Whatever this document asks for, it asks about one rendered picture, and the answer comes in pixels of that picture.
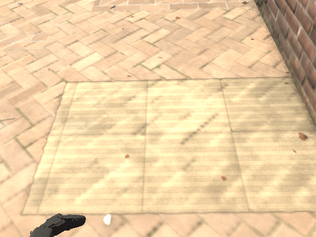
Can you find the left robot hand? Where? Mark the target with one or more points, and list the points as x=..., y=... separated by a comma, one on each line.
x=57, y=224

